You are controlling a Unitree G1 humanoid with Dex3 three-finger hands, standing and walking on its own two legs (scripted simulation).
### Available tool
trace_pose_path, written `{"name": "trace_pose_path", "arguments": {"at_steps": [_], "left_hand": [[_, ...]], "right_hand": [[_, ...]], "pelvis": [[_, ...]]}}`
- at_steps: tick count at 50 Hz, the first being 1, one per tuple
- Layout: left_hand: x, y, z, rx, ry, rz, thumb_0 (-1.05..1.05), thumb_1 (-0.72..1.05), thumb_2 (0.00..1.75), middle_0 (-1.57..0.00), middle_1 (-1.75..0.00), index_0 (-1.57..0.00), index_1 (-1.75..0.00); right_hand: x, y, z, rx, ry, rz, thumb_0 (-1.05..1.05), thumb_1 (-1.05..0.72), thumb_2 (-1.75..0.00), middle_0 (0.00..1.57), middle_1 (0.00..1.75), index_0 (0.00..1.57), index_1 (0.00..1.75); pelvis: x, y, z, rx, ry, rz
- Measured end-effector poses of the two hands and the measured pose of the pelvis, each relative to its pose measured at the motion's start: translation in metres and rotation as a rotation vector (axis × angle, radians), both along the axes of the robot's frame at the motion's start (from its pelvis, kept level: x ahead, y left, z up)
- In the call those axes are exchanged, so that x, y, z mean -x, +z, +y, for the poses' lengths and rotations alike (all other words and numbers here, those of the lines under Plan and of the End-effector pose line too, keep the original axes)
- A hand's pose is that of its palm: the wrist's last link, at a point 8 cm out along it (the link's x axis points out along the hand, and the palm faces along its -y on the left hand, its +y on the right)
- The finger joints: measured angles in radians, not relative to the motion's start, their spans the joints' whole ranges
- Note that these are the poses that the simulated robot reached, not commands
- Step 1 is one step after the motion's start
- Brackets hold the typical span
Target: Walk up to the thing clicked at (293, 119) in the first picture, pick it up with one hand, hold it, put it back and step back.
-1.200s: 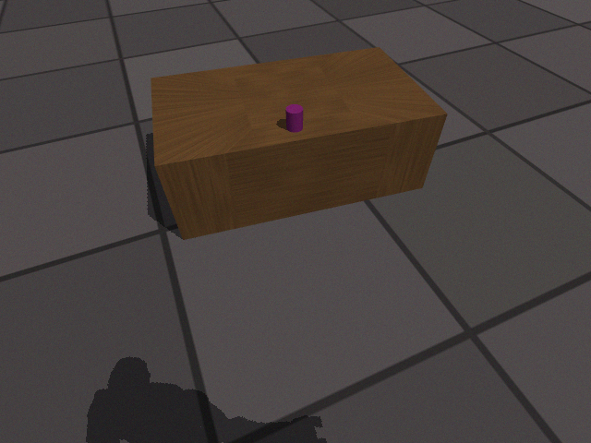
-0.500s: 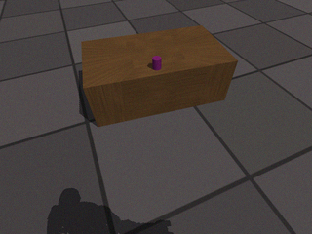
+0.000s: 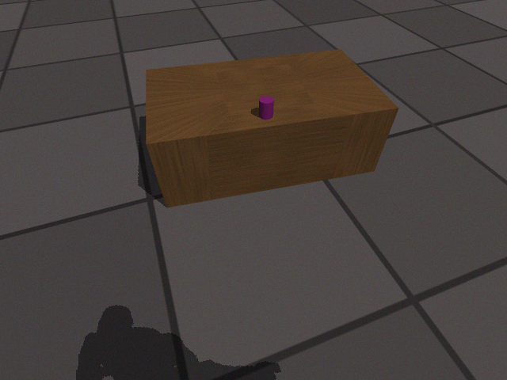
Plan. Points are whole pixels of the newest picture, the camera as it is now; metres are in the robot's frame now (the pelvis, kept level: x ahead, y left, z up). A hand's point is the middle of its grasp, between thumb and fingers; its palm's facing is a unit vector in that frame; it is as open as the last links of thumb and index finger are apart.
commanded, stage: walk up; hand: right
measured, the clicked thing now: (266, 107) +1.28 -0.02 -0.32
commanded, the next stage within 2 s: none
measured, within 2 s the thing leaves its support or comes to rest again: neither
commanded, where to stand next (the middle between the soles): +0.84 +0.07 m, yaw +17 degrees
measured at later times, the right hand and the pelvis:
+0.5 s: hand (362, 356) +0.21 -0.17 -0.13, palm faces -0.14 +0.90 -0.40, open 7.4 cm; pelvis +0.16 +0.10 -0.01, yaw +10 degrees
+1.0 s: hand (340, 208) +0.55 -0.19 -0.14, palm faces -0.25 +0.89 -0.39, open 7.4 cm; pelvis +0.41 +0.06 -0.01, yaw +12 degrees
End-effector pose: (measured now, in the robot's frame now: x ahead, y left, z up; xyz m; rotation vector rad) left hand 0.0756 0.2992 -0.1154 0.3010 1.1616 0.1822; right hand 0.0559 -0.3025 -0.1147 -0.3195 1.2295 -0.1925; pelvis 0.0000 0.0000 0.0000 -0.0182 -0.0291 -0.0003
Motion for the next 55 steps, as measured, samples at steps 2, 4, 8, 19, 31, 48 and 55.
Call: {"name": "trace_pose_path", "arguments": {"at_steps": [2, 4, 8, 19, 31, 48, 55], "left_hand": [[0.005, 0.001, 0.011, -0.008, 0.031, -0.032, 0.01, 0.9, 0.89, -0.21, -0.3, -0.2, -0.3], [0.013, 0.003, 0.024, -0.022, 0.063, -0.037, 0.0, 0.9, 0.89, -0.21, -0.3, -0.2, -0.3], [0.03, 0.0, 0.056, -0.04, 0.111, 0.022, 0.0, 0.9, 0.89, -0.21, -0.3, -0.2, -0.3], [-0.04, -0.033, 0.128, -0.02, 0.127, 0.06, 0.01, 0.91, 0.89, -0.2, -0.29, -0.2, -0.3], [-0.171, 0.0, 0.129, 0.006, 0.119, -0.035, 0.01, 0.9, 0.89, -0.21, -0.29, -0.2, -0.3], [-0.327, 0.017, 0.071, -0.033, 0.195, -0.107, 0.0, 0.9, 0.89, -0.21, -0.29, -0.2, -0.3], [-0.329, 0.004, 0.078, -0.021, 0.247, -0.008, 0.01, 0.9, 0.89, -0.21, -0.3, -0.2, -0.3]], "right_hand": [[-0.006, 0.002, -0.002, 0.016, 0.033, 0.028, 0.01, -0.9, -0.9, 0.2, 0.3, 0.21, 0.3], [-0.019, 0.006, -0.001, 0.031, 0.062, 0.038, 0.01, -0.91, -0.9, 0.2, 0.3, 0.21, 0.3], [-0.056, 0.016, 0.007, 0.055, 0.105, 0.007, 0.01, -0.91, -0.9, 0.2, 0.3, 0.21, 0.3], [-0.132, 0.016, 0.066, 0.112, 0.11, -0.085, 0.01, -0.91, -0.9, 0.2, 0.3, 0.21, 0.3], [-0.204, 0.017, 0.092, 0.047, 0.15, 0.0, 0.01, -0.9, -0.9, 0.2, 0.3, 0.21, 0.3], [-0.471, 0.004, 0.062, 0.033, 0.289, -0.129, 0.01, -0.91, -0.9, 0.2, 0.3, 0.21, 0.3], [-0.556, 0.017, 0.082, 0.039, 0.356, -0.163, 0.01, -0.91, -0.9, 0.2, 0.3, 0.21, 0.3]], "pelvis": [[-0.005, -0.002, 0.003, -0.001, 0.026, 0.008], [-0.01, -0.002, 0.009, -0.004, 0.037, 0.004], [-0.03, -0.004, 0.029, 0.011, 0.069, -0.007], [-0.108, -0.027, 0.092, -0.009, 0.133, -0.034], [-0.217, -0.006, 0.098, -0.032, 0.187, -0.015], [-0.393, -0.009, 0.06, -0.039, 0.215, -0.02], [-0.449, -0.011, 0.066, -0.004, 0.239, -0.019]]}}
